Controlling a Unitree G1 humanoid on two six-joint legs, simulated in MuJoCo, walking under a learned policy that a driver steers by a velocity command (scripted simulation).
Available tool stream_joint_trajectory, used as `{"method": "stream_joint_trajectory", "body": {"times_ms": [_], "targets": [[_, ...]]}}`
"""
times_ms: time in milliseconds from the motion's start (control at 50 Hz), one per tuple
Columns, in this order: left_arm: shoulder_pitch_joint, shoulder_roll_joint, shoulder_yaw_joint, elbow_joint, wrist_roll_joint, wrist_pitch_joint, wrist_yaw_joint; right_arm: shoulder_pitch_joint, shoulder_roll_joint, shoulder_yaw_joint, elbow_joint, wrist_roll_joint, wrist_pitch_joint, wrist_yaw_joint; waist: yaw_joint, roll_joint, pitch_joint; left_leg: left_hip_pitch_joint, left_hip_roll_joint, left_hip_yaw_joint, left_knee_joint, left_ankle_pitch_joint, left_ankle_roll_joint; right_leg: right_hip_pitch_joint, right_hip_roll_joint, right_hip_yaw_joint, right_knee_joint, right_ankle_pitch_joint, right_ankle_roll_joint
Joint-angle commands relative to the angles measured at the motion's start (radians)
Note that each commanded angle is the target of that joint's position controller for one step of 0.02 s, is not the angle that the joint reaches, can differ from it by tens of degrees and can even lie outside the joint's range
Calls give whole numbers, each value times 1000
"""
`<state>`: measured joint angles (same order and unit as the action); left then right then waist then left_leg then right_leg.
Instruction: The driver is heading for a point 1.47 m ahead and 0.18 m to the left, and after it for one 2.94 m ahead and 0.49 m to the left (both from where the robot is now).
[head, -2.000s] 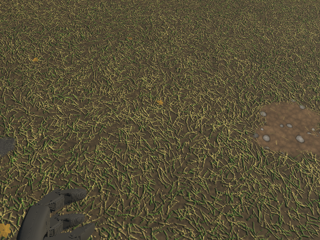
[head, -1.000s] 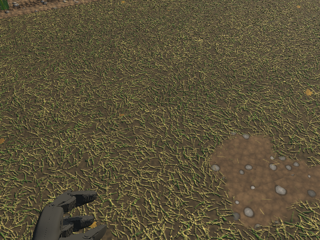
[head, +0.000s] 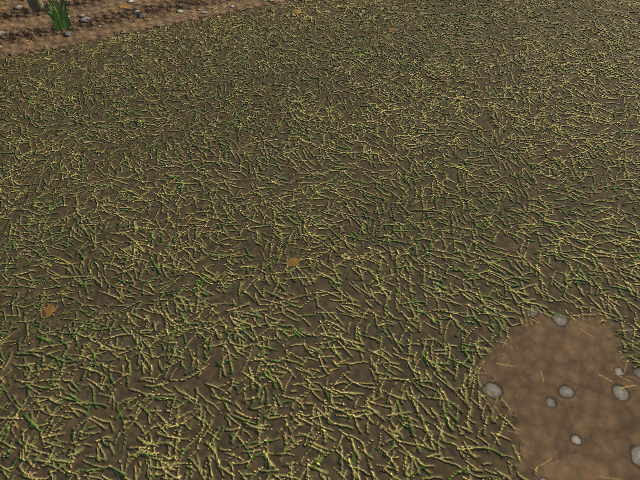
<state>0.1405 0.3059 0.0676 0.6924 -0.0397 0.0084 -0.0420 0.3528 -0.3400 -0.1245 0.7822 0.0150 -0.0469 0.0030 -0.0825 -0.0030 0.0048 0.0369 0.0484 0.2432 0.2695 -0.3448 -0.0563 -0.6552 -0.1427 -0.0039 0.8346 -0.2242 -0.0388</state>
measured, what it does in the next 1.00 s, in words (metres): goes down, turning left: right foot, then left foot 0.17 m lower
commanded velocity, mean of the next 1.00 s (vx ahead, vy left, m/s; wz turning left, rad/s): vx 0.94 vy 0.00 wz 0.41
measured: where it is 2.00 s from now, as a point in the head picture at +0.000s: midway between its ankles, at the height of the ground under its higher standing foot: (201, 220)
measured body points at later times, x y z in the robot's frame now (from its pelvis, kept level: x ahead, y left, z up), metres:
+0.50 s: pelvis +0.36 -0.16 -0.03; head +0.35 -0.18 +0.42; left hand +0.37 +0.12 -0.14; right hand +0.51 -0.43 -0.14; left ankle +0.62 -0.03 -0.69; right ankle +0.16 -0.16 -0.73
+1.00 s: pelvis +0.81 -0.23 -0.21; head +0.82 -0.24 +0.24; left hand +0.86 +0.06 -0.28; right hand +1.01 -0.44 -0.33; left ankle +0.64 -0.18 -0.80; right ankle +0.96 -0.38 -0.90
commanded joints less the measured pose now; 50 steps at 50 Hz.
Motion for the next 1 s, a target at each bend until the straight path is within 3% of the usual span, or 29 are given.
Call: {"method": "stream_joint_trajectory", "body": {"times_ms": [20, 80, 100, 120, 140, 160, 200, 240, 320, 360, 420, 520, 600, 620, 640, 660, 680, 700, 720, 740, 760, 780, 800, 820, 880, 920, 940, 960, 1000], "targets": [[-100, 44, -5, -107, -4, -16, -12, -62, -143, -28, -49, 3, -9, -1, 31, 83, 92, 27, 287, -113, -105, 77, 166, -99, -4, -42, 1, -39, -44], [235, 145, 55, -10, -18, -24, -8, -151, -172, -20, -65, -1, 5, -15, 247, 50, -67, -189, 195, 65, 346, 701, 103, 492, 181, -203, -60, -52, -130], [515, 240, 104, 85, -21, -22, 5, -143, -113, 9, -75, -39, -7, -21, 358, -103, -137, -543, 148, 43, 782, 443, 54, 911, 163, -37, -84, -121, -184], [415, 348, 97, 49, -18, -40, 7, -49, 39, 59, -125, -48, -45, -5, 191, -413, -215, -869, -21, -136, 1163, -266, 26, 999, -63, 619, -409, -663, -312], [336, 264, 65, -34, -3, -67, 0, -144, -91, 41, -145, 22, -87, -3, 233, -223, -269, -934, -23, -320, 1220, -187, 57, 950, -192, 861, -620, -716, -307], [316, 204, 48, -15, 8, -81, -6, -188, -153, 22, -140, 66, -98, -4, 225, -108, -156, -987, 8, -305, 1196, -89, 86, 873, -220, 766, -626, -588, -272], [196, 128, 22, -8, 29, -94, -10, -133, -110, 30, -91, 17, -85, -26, 134, -69, -53, -875, 105, -326, 1062, 63, 118, 613, -150, 492, -561, -366, -208], [111, 55, 1, -15, 48, -114, -7, -50, -98, 28, -46, 33, -39, -18, 76, -115, -17, -727, 139, -381, 962, 196, 128, 442, -87, 291, -569, -158, -151], [192, 104, 31, 30, 54, -137, 38, -64, -41, 36, -31, 21, -7, 17, 82, -38, -13, -780, 69, -394, 833, 371, 111, 554, -35, 43, -561, 413, -53], [175, 77, 25, 26, 55, -145, 59, -118, -62, 19, -28, 49, -28, 44, 71, -17, 30, -747, 16, -377, 613, 579, 139, 544, 9, -53, -598, 312, 54], [303, 40, 14, 99, 36, -140, 102, -260, 39, 37, -71, 35, -34, 75, 122, -21, 108, -656, -42, -273, 374, 860, 128, 503, 51, -186, -589, 208, 89], [444, 54, 22, 152, 48, -122, 129, -321, 25, 36, -125, 25, -44, 138, 139, -6, 208, -906, -106, -239, 330, 768, 191, 783, -26, -208, -437, 477, 145], [335, 71, 14, 108, 30, -103, 184, -36, -26, 11, -69, 6, -48, 146, -16, -38, 42, -308, -188, -9, 390, 930, 184, 539, 2, -348, 64, 1081, 216], [219, 81, 4, 53, 36, -111, 183, 238, -75, -12, 18, -3, -20, 126, -132, -27, -28, -4, -150, -32, 394, 896, 210, 342, 19, -314, 367, 1119, 225], [23, 116, 10, 0, 19, -121, 163, 547, -116, -30, 129, 1, 8, 86, -308, 253, -44, 259, -25, -152, 236, 1063, 317, 137, 135, -255, 998, 475, 228], [-185, 51, -10, -66, -15, -121, 133, 693, 0, 7, 212, 1, 13, 59, -407, 382, 77, 231, 87, -234, -153, 1207, 401, 28, 263, -277, 1421, -434, 197], [-228, -114, -39, -159, 2, -129, 113, 581, 30, 55, 240, -69, -24, 57, -214, 386, 219, 153, -2, -206, 99, 1087, 298, -217, 204, -166, 1537, -689, 97], [17, -181, -67, -244, 24, -164, 72, 464, 20, 66, 163, -74, -57, 50, 35, 260, 7, 411, 70, -511, 409, 1119, 434, -470, 192, 72, 1370, -612, 77], [161, -124, -70, -197, 60, -182, 44, 340, 9, 44, 101, -19, -32, 36, 71, -72, -220, 466, 109, -642, 367, 805, 522, -467, 141, 131, 1219, -509, 36], [251, -67, -50, -145, 55, -185, 20, 191, -16, 33, 37, 5, -1, 35, 140, -259, -192, 297, 93, -683, 301, 489, 501, -454, 98, 103, 1107, -394, 0], [245, -43, -38, -181, 27, -197, 23, 67, -180, -11, -17, -16, -12, 14, 222, -201, -132, 56, 216, -1025, 88, 96, 553, -456, 94, 175, 938, -272, 14], [132, 49, -24, -210, -27, -169, 52, -169, -214, -17, -88, -17, -39, -20, 280, -143, 120, -398, 345, -1194, -54, 87, 552, -388, -36, 279, 589, -212, 112], [29, 156, 10, -192, -22, -156, 90, -216, -75, 20, -132, -36, -64, -35, 227, -332, 205, -693, 229, -1105, -12, 97, 485, -155, -79, 319, 340, -105, 172], [-4, 113, 0, -197, 25, -144, 103, -169, -58, 25, -111, -11, -73, -49, 208, -344, 158, -844, 93, -944, 28, 62, 435, 113, -45, 229, 139, -20, 185], [155, 33, -5, -132, 3, -127, 81, -23, -47, 16, -31, 39, -59, -59, 181, -24, -22, -826, -92, -647, 246, -20, 338, 580, 102, 65, -63, 223, 162], [437, 56, 35, -65, -7, -126, 78, -20, 19, 38, -58, 24, -43, -35, 329, -83, -173, -791, -216, -535, 704, 217, 223, 885, 127, 93, -125, 5, 89], [531, 139, 39, -54, 3, -124, 66, 0, 149, 73, -94, -20, -53, -19, 314, -330, -275, -834, -257, -445, 1146, -230, 166, 978, -94, 466, -203, -71, -14], [461, 208, 41, -78, 27, -133, 46, 126, 131, 76, -154, 38, -72, -11, 184, -552, -308, -1022, -204, -427, 1352, -216, 151, 987, -313, 1107, -516, -303, -181], [298, 89, 27, -81, 12, -110, 61, -60, 99, 76, -176, 52, -36, -17, 184, -218, -13, -1173, -74, -379, 1428, -27, 132, 792, -257, 954, -523, -583, -151]]}}
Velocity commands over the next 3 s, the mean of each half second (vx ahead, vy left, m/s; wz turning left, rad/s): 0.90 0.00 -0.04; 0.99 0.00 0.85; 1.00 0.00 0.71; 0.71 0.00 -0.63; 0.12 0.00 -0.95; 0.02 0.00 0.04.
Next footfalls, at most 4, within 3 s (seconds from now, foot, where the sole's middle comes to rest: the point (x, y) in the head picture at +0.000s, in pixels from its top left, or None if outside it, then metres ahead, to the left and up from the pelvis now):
0.10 right None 0.20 -0.17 -0.77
0.66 left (394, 421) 0.64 -0.16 -0.94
0.92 right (446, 290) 0.99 -0.36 -0.94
1.32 left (294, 284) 1.06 0.06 -0.94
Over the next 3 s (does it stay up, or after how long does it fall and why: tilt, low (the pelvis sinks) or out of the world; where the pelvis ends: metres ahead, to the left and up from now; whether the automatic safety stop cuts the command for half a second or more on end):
stays up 1.55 0.35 -0.33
